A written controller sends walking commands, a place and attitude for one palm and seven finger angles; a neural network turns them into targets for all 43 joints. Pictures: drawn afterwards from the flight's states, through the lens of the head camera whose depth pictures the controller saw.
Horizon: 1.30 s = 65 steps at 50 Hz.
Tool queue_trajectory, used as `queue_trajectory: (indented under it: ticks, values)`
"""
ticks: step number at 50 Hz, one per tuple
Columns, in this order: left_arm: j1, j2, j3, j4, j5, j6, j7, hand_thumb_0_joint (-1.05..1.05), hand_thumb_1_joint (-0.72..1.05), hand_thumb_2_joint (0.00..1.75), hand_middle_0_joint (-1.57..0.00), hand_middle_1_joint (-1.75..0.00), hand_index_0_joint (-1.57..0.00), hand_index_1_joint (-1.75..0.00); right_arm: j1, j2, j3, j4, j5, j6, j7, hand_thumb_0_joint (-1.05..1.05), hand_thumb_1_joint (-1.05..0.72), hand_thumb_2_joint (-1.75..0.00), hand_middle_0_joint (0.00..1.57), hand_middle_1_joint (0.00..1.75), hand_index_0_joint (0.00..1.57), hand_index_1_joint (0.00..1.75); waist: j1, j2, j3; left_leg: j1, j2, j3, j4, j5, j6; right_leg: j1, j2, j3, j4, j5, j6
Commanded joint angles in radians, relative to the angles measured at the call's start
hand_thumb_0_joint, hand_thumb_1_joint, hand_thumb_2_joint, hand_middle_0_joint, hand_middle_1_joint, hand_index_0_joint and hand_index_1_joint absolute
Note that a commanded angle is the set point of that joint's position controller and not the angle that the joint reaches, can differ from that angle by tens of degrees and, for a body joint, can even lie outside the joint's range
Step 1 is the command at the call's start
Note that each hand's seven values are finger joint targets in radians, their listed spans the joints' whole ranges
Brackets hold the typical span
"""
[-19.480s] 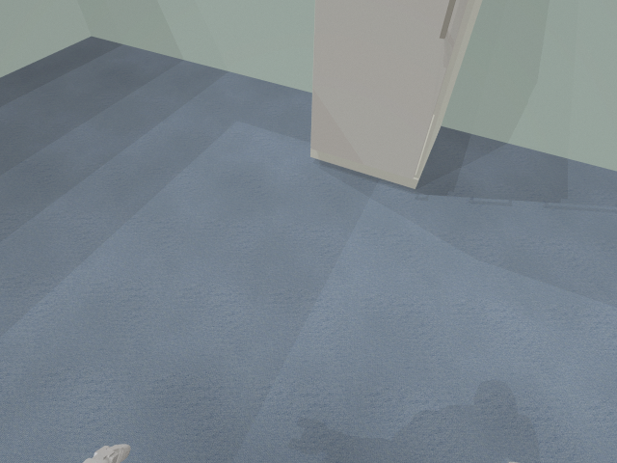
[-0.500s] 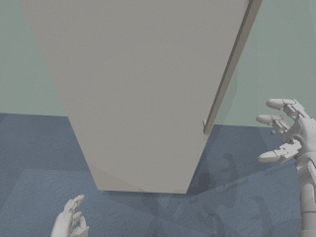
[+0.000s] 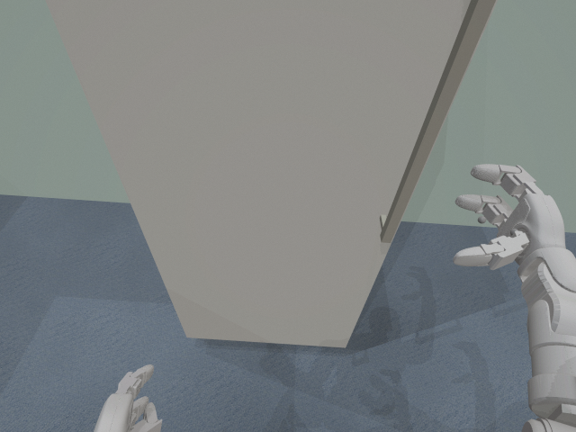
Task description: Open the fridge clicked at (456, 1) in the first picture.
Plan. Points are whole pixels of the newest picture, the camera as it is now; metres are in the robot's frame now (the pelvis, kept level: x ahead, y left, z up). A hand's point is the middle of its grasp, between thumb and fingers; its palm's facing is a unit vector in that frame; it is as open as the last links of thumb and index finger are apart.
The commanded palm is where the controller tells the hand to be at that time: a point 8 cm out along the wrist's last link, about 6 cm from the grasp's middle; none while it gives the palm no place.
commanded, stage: move the hooked fingers beside the handle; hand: right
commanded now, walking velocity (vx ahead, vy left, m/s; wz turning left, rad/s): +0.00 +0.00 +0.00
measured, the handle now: (418, 142) +0.49 -0.15 +0.18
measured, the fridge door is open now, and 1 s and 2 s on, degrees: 0 0 0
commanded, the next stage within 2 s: feel for the door with the fingertips in 1.88 s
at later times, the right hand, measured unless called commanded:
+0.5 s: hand (462, 185) +0.44 -0.21 +0.14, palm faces +0.00 +1.00 +0.01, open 14.0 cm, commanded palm +0.41 -0.27 +0.14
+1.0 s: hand (471, 196) +0.42 -0.22 +0.14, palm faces -0.01 +1.00 +0.03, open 14.0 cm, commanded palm +0.39 -0.26 +0.14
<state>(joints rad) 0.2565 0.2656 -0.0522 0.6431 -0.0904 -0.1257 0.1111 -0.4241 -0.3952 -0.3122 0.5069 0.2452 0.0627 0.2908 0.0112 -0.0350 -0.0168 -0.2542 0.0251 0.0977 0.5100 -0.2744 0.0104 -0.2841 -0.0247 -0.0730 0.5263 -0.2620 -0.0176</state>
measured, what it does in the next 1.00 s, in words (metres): stands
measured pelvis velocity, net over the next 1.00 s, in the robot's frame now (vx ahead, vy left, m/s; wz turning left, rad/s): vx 0.01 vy -0.01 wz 0.02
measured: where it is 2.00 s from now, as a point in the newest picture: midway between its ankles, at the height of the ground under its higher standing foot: outside the picture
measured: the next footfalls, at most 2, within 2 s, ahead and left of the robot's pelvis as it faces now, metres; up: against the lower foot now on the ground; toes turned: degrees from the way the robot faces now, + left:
none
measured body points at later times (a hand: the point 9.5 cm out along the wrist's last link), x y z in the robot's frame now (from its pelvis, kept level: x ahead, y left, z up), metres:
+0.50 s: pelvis +0.01 +0.00 +0.00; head +0.04 +0.00 +0.45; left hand +0.08 +0.27 -0.11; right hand +0.43 -0.27 +0.15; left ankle +0.00 +0.11 -0.74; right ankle +0.01 -0.11 -0.74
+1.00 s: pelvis +0.01 -0.01 +0.00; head +0.02 -0.01 +0.45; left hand +0.12 +0.25 -0.11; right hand +0.41 -0.28 +0.14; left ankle +0.00 +0.11 -0.74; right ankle +0.01 -0.11 -0.74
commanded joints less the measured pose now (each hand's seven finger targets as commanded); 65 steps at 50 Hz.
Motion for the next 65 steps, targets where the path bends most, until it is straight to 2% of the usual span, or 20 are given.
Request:
queue_trajectory:
  ticks: [1, 6, 11, 17, 23, 26, 29, 31, 34, 35, 36, 39, 42, 46, 50, 53, 57, 60, 61, 65]
  values:
    - [-0.043, 0.132, 0.053, -0.130, 0.008, -0.045, 0.012, 0.00, 0.90, 0.90, -0.20, -0.30, -0.20, -0.30, -0.496, -0.278, -0.070, -0.220, 0.009, -0.121, -0.003, 0.00, 0.50, -0.30, 0.30, 1.20, 0.30, 1.20, 0.025, -0.016, -0.286, 0.022, -0.012, -0.063, -0.065, 0.236, 0.011, 0.162, 0.001, 0.076, -0.043, 0.203, -0.021]
    - [-0.008, 0.142, 0.056, -0.108, 0.008, -0.031, 0.010, 0.00, 0.90, 0.90, -0.20, -0.30, -0.20, -0.30, -0.521, -0.255, -0.040, -0.073, 0.005, -0.139, 0.015, 0.00, 0.50, -0.30, 0.30, 1.20, 0.30, 1.20, 0.037, 0.002, -0.268, 0.005, -0.013, -0.061, -0.057, 0.242, 0.011, 0.131, 0.002, 0.077, -0.035, 0.194, -0.021]
    - [0.023, 0.156, 0.066, -0.108, 0.009, -0.011, 0.000, 0.00, 0.90, 0.90, -0.20, -0.30, -0.20, -0.30, -0.507, -0.304, -0.083, 0.055, 0.001, -0.130, 0.021, 0.00, 0.50, -0.30, 0.30, 1.20, 0.30, 1.20, 0.023, 0.040, -0.272, 0.016, -0.010, -0.064, -0.043, 0.264, 0.009, 0.072, 0.005, 0.068, -0.022, 0.194, -0.022]
    - [0.054, 0.156, 0.071, -0.113, 0.015, 0.005, -0.006, 0.00, 0.90, 0.90, -0.20, -0.30, -0.20, -0.30, -0.617, -0.373, -0.128, 0.017, -0.011, -0.206, 0.012, 0.00, 0.50, -0.30, 0.30, 1.20, 0.30, 1.20, 0.028, 0.007, -0.349, 0.046, -0.019, -0.078, -0.021, 0.324, 0.007, 0.085, 0.005, 0.061, -0.007, 0.246, -0.027]
    - [0.082, 0.157, 0.074, -0.094, 0.012, 0.016, -0.009, 0.00, 0.90, 0.90, -0.20, -0.30, -0.20, -0.30, -0.647, -0.305, -0.065, 0.079, -0.015, -0.220, 0.029, 0.00, 0.50, -0.30, 0.30, 1.20, 0.30, 1.20, 0.052, -0.040, -0.330, -0.003, -0.024, -0.071, -0.016, 0.340, 0.010, 0.102, 0.003, 0.058, 0.003, 0.267, -0.024]
    - [0.099, 0.167, 0.081, -0.095, 0.013, 0.028, -0.013, 0.00, 0.90, 0.90, -0.20, -0.30, -0.20, -0.30, -0.592, -0.326, -0.089, 0.150, -0.014, -0.196, 0.035, 0.00, 0.50, -0.30, 0.30, 1.20, 0.30, 1.20, 0.039, 0.011, -0.313, 0.003, -0.024, -0.064, -0.013, 0.334, 0.012, 0.062, 0.001, 0.057, 0.006, 0.260, -0.024]
    - [0.087, 0.160, 0.082, -0.122, 0.015, 0.032, -0.021, 0.00, 0.90, 0.90, -0.20, -0.30, -0.20, -0.30, -0.558, -0.294, -0.078, 0.084, -0.009, -0.193, 0.032, 0.00, 0.50, -0.30, 0.30, 1.20, 0.30, 1.20, 0.023, -0.008, -0.358, 0.017, -0.026, -0.061, 0.000, 0.373, 0.013, 0.086, 0.002, 0.061, 0.005, 0.310, -0.021]
    - [0.093, 0.162, 0.086, -0.126, 0.017, 0.038, -0.022, 0.00, 0.90, 0.90, -0.20, -0.30, -0.20, -0.30, -0.540, -0.305, -0.090, 0.055, -0.003, -0.204, 0.025, 0.00, 0.50, -0.30, 0.30, 1.20, 0.30, 1.20, 0.026, 0.037, -0.360, 0.027, -0.028, -0.059, 0.002, 0.383, 0.011, 0.086, -0.004, 0.058, 0.011, 0.326, -0.025]
    - [0.084, 0.159, 0.083, -0.128, 0.015, 0.040, -0.020, 0.00, 0.90, 0.90, -0.20, -0.30, -0.20, -0.30, -0.581, -0.340, -0.125, 0.015, -0.003, -0.218, 0.013, 0.00, 0.50, -0.30, 0.30, 1.20, 0.30, 1.20, 0.026, 0.031, -0.346, 0.025, -0.032, -0.065, -0.003, 0.362, 0.009, 0.079, -0.002, 0.059, 0.000, 0.293, -0.024]
    - [0.078, 0.155, 0.081, -0.133, 0.015, 0.038, -0.021, 0.00, 0.90, 0.90, -0.20, -0.30, -0.20, -0.30, -0.596, -0.308, -0.097, -0.001, -0.005, -0.220, 0.012, 0.00, 0.50, -0.30, 0.30, 1.20, 0.30, 1.20, 0.034, 0.012, -0.347, 0.014, -0.032, -0.066, -0.005, 0.353, 0.008, 0.091, -0.002, 0.059, -0.001, 0.289, -0.025]
    - [0.083, 0.157, 0.084, -0.132, 0.015, 0.041, -0.019, 0.00, 0.90, 0.90, -0.20, -0.30, -0.20, -0.30, -0.591, -0.346, -0.125, -0.020, -0.007, -0.226, 0.006, 0.00, 0.50, -0.30, 0.30, 1.20, 0.30, 1.20, 0.029, 0.010, -0.355, 0.022, -0.032, -0.067, -0.004, 0.357, 0.010, 0.097, -0.006, 0.057, 0.005, 0.306, -0.027]
    - [0.067, 0.147, 0.077, -0.137, 0.017, 0.037, -0.020, 0.00, 0.90, 0.90, -0.20, -0.30, -0.20, -0.30, -0.587, -0.324, -0.105, -0.086, -0.020, -0.229, 0.004, 0.00, 0.50, -0.30, 0.30, 1.20, 0.30, 1.20, 0.025, -0.083, -0.376, 0.016, -0.032, -0.068, -0.001, 0.373, 0.015, 0.145, -0.004, 0.065, 0.003, 0.355, -0.020]
    - [0.058, 0.143, 0.078, -0.136, 0.014, 0.034, -0.019, 0.00, 0.90, 0.90, -0.20, -0.30, -0.20, -0.30, -0.559, -0.266, -0.065, -0.093, -0.006, -0.208, 0.014, 0.00, 0.50, -0.30, 0.30, 1.20, 0.30, 1.20, 0.033, -0.068, -0.360, -0.007, -0.037, -0.062, -0.011, 0.363, 0.014, 0.172, -0.011, 0.070, 0.005, 0.367, -0.019]
    - [0.057, 0.154, 0.075, -0.127, 0.005, 0.042, -0.014, 0.00, 0.90, 0.90, -0.20, -0.30, -0.20, -0.30, -0.531, -0.225, -0.033, 0.022, 0.011, -0.143, 0.026, 0.00, 0.50, -0.30, 0.30, 1.20, 0.30, 1.20, 0.048, 0.040, -0.254, -0.036, -0.035, -0.048, -0.034, 0.288, 0.013, 0.092, -0.008, 0.069, -0.013, 0.244, -0.020]
    - [0.037, 0.148, 0.070, -0.135, 0.005, 0.042, -0.014, 0.00, 0.90, 0.90, -0.20, -0.30, -0.20, -0.30, -0.607, -0.201, 0.003, 0.001, -0.007, -0.135, 0.005, 0.00, 0.50, -0.30, 0.30, 1.20, 0.30, 1.20, 0.052, -0.008, -0.247, -0.086, -0.033, -0.045, -0.031, 0.217, 0.016, 0.104, -0.005, 0.088, -0.020, 0.201, -0.013]
    - [0.033, 0.144, 0.067, -0.134, 0.012, 0.034, -0.014, 0.00, 0.90, 0.90, -0.20, -0.30, -0.20, -0.30, -0.729, -0.179, 0.039, -0.072, -0.018, -0.174, -0.027, 0.00, 0.50, -0.30, 0.30, 1.20, 0.30, 1.20, 0.065, -0.042, -0.312, -0.099, -0.035, -0.049, -0.025, 0.198, 0.018, 0.166, -0.007, 0.103, -0.013, 0.210, -0.012]
    - [0.044, 0.147, 0.065, -0.120, 0.023, 0.023, -0.016, 0.00, 0.90, 0.90, -0.20, -0.30, -0.20, -0.30, -0.731, -0.250, -0.041, -0.071, -0.020, -0.216, -0.065, 0.00, 0.50, -0.30, 0.30, 1.20, 0.30, 1.20, 0.040, -0.021, -0.405, -0.041, -0.036, -0.053, -0.015, 0.235, 0.019, 0.195, -0.007, 0.112, -0.010, 0.260, -0.007]
    - [0.044, 0.144, 0.060, -0.111, 0.019, 0.027, -0.019, 0.00, 0.90, 0.90, -0.20, -0.30, -0.20, -0.30, -0.650, -0.254, -0.051, 0.039, -0.035, -0.200, -0.068, 0.00, 0.50, -0.30, 0.30, 1.20, 0.30, 1.20, 0.029, 0.003, -0.341, -0.030, -0.034, -0.052, -0.018, 0.238, 0.016, 0.132, -0.005, 0.096, -0.021, 0.236, -0.007]
    - [0.055, 0.152, 0.060, -0.106, 0.022, 0.035, -0.020, 0.00, 0.90, 0.90, -0.20, -0.30, -0.20, -0.30, -0.632, -0.262, -0.051, 0.084, -0.040, -0.192, -0.068, 0.00, 0.50, -0.30, 0.30, 1.20, 0.30, 1.20, 0.032, 0.052, -0.314, -0.016, -0.031, -0.050, -0.024, 0.234, 0.016, 0.091, -0.005, 0.094, -0.024, 0.221, -0.012]
    - [0.053, 0.153, 0.061, -0.122, 0.015, 0.047, -0.026, 0.00, 0.90, 0.90, -0.20, -0.30, -0.20, -0.30, -0.617, -0.237, -0.018, 0.153, -0.052, -0.162, -0.046, 0.00, 0.50, -0.30, 0.30, 1.20, 0.30, 1.20, 0.033, -0.012, -0.246, -0.050, -0.027, -0.055, -0.027, 0.217, 0.017, 0.045, 0.001, 0.076, -0.029, 0.173, -0.011]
